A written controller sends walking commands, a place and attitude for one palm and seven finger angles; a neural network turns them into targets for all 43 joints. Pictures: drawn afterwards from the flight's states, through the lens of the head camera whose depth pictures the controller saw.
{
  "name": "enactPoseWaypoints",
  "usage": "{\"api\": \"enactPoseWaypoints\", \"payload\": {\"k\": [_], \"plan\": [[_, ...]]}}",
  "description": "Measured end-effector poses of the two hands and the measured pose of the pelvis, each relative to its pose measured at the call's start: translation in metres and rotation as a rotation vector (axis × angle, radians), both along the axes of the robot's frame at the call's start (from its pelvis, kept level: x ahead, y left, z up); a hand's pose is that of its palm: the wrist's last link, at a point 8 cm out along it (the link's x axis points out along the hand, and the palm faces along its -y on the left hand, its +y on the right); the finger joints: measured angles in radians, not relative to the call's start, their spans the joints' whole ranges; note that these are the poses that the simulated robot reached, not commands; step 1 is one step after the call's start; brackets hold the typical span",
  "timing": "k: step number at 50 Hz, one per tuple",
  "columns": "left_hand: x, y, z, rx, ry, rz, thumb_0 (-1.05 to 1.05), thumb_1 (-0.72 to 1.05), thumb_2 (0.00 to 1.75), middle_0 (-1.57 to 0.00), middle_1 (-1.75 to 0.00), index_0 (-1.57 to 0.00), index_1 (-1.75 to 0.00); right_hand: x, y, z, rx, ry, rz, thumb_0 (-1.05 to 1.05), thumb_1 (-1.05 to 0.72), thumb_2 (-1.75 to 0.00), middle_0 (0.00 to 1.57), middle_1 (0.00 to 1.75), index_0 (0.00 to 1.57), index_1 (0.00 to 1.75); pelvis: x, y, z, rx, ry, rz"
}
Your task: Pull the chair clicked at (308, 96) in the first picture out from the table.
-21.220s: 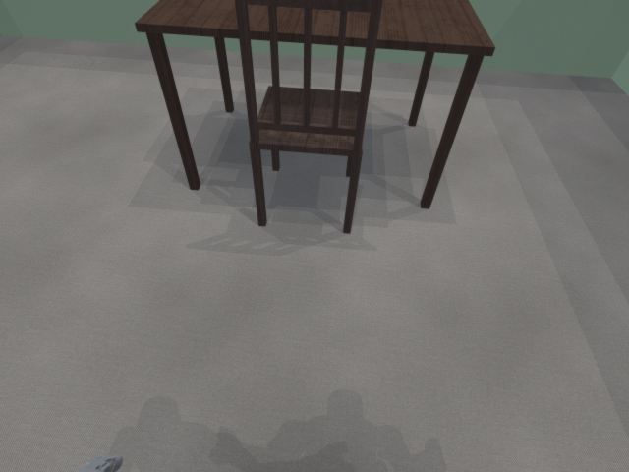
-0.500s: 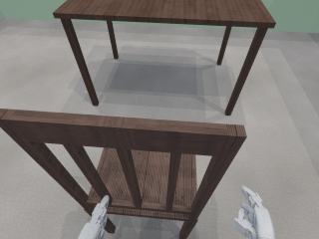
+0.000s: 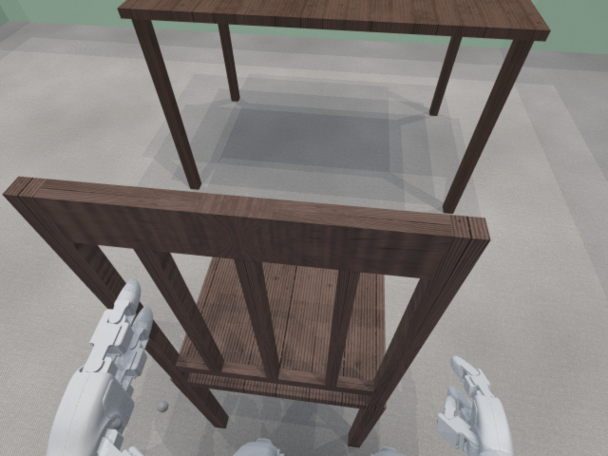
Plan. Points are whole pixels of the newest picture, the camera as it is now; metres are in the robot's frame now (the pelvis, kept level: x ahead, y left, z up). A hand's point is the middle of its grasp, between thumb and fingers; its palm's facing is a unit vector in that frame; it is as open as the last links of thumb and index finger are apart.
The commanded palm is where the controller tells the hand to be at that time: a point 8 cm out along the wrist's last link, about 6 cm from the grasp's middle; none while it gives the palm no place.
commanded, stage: draw the hand back to the body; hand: left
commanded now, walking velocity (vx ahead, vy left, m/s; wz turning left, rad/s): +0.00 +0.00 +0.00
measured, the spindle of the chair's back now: (263, 329) +0.28 +0.08 +0.01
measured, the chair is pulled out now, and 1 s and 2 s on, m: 0.71 0.71 0.71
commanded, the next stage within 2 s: step back with the hand held close in 1.10 s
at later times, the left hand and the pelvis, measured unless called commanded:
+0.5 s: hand (68, 347) +0.19 +0.22 +0.16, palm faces +0.32 -0.84 -0.44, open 12.3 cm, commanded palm +0.15 +0.27 +0.21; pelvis +0.03 -0.01 +0.07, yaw +0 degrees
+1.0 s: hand (44, 269) +0.23 +0.23 +0.22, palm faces +0.42 -0.79 -0.45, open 7.5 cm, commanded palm +0.18 +0.28 +0.25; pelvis +0.04 -0.02 +0.07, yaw -1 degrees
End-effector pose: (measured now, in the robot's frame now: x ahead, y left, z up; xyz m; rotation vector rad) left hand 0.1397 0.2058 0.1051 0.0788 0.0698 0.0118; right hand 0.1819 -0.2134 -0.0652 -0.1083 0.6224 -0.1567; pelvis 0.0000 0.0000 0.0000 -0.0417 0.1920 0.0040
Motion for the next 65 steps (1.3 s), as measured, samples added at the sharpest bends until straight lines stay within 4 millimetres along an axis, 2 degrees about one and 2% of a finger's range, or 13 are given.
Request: {"api": "enactPoseWaypoints", "payload": {"k": [3, 7, 12, 19, 26, 34, 38, 40, 44, 51, 65], "plan": [[0.003, 0.005, 0.012, 0.051, 0.002, 0.012, -0.01, -0.50, 0.23, -0.01, -0.01, -0.01, -0.01, -0.002, -0.002, 0.010, -0.014, -0.012, 0.000, 0.01, -0.90, -0.90, 0.20, 0.30, 0.20, 0.30, 0.002, -0.001, 0.009, 0.000, -0.023, 0.002], [0.002, 0.019, 0.026, 0.205, 0.075, 0.124, -0.01, -0.41, 0.27, -0.03, -0.03, -0.02, -0.03, -0.004, -0.004, 0.024, -0.042, 0.005, -0.002, 0.01, -0.90, -0.90, 0.20, 0.30, 0.20, 0.30, 0.007, -0.002, 0.025, 0.002, -0.082, -0.001], [0.000, 0.034, 0.042, 0.283, 0.102, 0.240, -0.01, -0.26, 0.34, -0.05, -0.06, -0.04, -0.06, -0.002, -0.008, 0.039, -0.066, 0.015, 0.009, 0.01, -0.90, -0.90, 0.20, 0.30, 0.20, 0.30, 0.014, -0.002, 0.043, 0.005, -0.147, 0.005], [0.011, 0.048, 0.071, 0.334, 0.041, 0.319, 0.00, -0.02, 0.46, -0.08, -0.11, -0.08, -0.11, 0.010, -0.010, 0.051, -0.075, 0.012, 0.049, 0.01, -0.90, -0.90, 0.20, 0.30, 0.20, 0.30, 0.021, -0.005, 0.059, 0.016, -0.201, 0.005], [0.013, 0.058, 0.085, 0.381, 0.058, 0.358, 0.00, 0.23, 0.58, -0.12, -0.17, -0.17, -0.20, 0.025, -0.010, 0.057, -0.069, 0.003, 0.085, 0.01, -0.90, -0.90, 0.20, 0.30, 0.20, 0.30, 0.028, -0.009, 0.067, 0.024, -0.227, 0.003], [0.030, 0.070, 0.139, 0.444, -0.163, 0.453, 0.01, 0.52, 0.72, -0.16, -0.23, -0.18, -0.24, 0.037, -0.012, 0.057, -0.053, 0.010, 0.112, 0.01, -0.90, -0.90, 0.20, 0.30, 0.20, 0.30, 0.033, -0.015, 0.071, 0.031, -0.244, 0.001], [0.041, 0.073, 0.155, 0.461, -0.226, 0.467, 0.01, 0.66, 0.79, -0.18, -0.26, -0.19, -0.26, 0.037, -0.018, 0.056, -0.038, 0.024, 0.090, 0.01, -0.90, -0.90, 0.21, 0.30, 0.20, 0.30, 0.035, -0.018, 0.072, 0.032, -0.246, -0.007], [0.045, 0.073, 0.155, 0.460, -0.229, 0.464, 0.01, 0.72, 0.82, -0.19, -0.27, -0.19, -0.27, 0.035, -0.022, 0.055, -0.034, 0.034, 0.076, 0.01, -0.90, -0.90, 0.21, 0.30, 0.20, 0.30, 0.035, -0.019, 0.073, 0.032, -0.245, -0.011], [0.050, 0.067, 0.144, 0.438, -0.183, 0.436, 0.01, 0.81, 0.86, -0.20, -0.29, -0.20, -0.29, 0.028, -0.032, 0.052, -0.036, 0.062, 0.048, 0.01, -0.90, -0.90, 0.20, 0.30, 0.20, 0.30, 0.036, -0.021, 0.073, 0.031, -0.242, -0.017], [0.046, 0.060, 0.141, 0.445, -0.160, 0.401, 0.02, 0.87, 0.89, -0.21, -0.30, -0.21, -0.30, 0.015, -0.043, 0.049, -0.057, 0.092, 0.020, 0.01, -0.90, -0.90, 0.20, 0.30, 0.20, 0.30, 0.036, -0.022, 0.073, 0.030, -0.245, -0.020], [0.043, 0.070, 0.146, 0.447, -0.200, 0.419, 0.02, 0.89, 0.90, -0.22, -0.31, -0.21, -0.30, 0.013, -0.034, 0.052, -0.041, 0.080, 0.034, 0.01, -0.90, -0.90, 0.20, 0.30, 0.20, 0.30, 0.024, -0.020, 0.074, 0.024, -0.242, -0.025]]}}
